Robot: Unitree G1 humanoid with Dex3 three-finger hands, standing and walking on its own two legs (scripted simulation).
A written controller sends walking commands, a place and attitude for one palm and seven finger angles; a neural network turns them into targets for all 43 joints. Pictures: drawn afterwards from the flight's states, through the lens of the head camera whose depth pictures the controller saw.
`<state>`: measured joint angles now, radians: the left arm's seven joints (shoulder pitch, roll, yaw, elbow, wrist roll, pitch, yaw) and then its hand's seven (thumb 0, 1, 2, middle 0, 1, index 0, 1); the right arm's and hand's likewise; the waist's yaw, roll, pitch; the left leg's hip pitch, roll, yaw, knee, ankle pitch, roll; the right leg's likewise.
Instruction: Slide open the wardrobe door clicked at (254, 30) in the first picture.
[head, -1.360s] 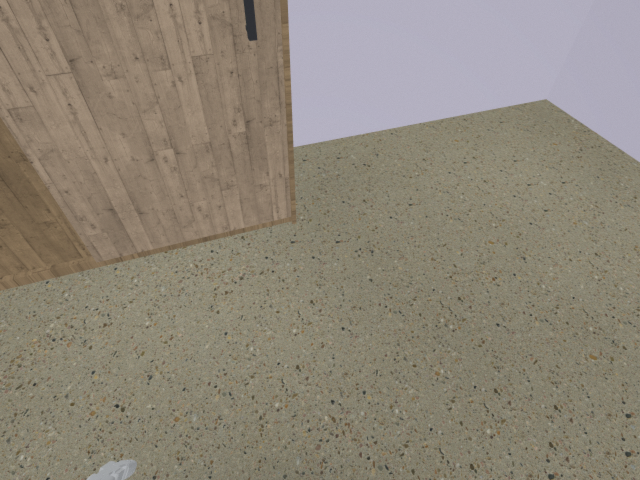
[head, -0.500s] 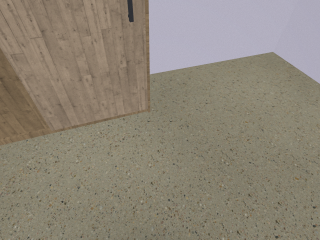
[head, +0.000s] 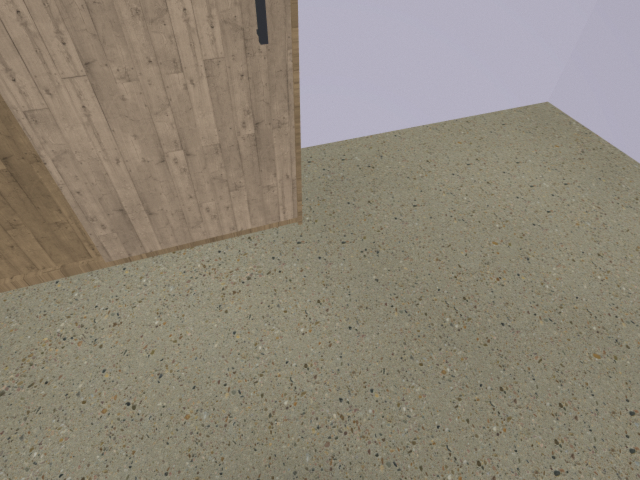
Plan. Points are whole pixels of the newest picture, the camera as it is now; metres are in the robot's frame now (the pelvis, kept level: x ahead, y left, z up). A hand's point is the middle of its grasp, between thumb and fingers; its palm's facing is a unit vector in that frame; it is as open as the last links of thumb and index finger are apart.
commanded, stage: look at it before walking up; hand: right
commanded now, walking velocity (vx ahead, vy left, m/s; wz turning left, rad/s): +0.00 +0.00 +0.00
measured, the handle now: (259, 12) +1.19 +0.24 +0.11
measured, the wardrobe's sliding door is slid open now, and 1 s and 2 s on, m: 0.00 0.00 0.00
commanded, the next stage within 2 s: walk to a spot facing it in 0.08 s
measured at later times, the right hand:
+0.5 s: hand out of the picture +0.03 -0.21 -0.20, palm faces -0.02 +0.99 -0.17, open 7.4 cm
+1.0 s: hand (413, 374) +0.34 -0.14 -0.19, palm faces -0.14 +0.97 -0.20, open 7.4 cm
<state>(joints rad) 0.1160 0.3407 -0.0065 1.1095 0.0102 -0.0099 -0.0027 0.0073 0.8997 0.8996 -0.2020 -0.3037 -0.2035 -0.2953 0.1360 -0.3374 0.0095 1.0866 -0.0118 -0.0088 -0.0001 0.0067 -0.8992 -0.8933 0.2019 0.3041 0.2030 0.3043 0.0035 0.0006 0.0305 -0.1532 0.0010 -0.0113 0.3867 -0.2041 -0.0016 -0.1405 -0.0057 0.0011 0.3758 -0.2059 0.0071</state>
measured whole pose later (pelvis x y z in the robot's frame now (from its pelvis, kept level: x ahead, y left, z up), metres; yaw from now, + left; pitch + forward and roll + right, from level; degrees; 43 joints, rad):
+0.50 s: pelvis +0.05 -0.02 -0.02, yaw +3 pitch -1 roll +1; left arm 0.30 0.21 0.00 1.11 0.02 -0.03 0.00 0.01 0.90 0.90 -0.20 -0.30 -0.20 -0.29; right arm 0.37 -0.21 -0.02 1.11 -0.02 0.01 0.01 0.01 -0.90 -0.89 0.20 0.30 0.20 0.30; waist -0.01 0.03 -0.03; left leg -0.20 0.00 -0.05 0.61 -0.39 0.01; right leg -0.16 -0.02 -0.07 0.57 -0.40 -0.02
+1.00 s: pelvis +0.23 +0.03 -0.02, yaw +8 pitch -2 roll +2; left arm 0.37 0.14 0.05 1.14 0.02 -0.02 0.01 0.01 0.90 0.90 -0.20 -0.30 -0.20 -0.29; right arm 0.18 -0.18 -0.05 1.03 -0.02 -0.06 -0.01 0.00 -0.91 -0.89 0.20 0.30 0.20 0.30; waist 0.05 -0.02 0.07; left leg -0.31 0.00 0.16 0.57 -0.22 0.05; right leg -0.44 -0.13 -0.06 1.23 -0.39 -0.01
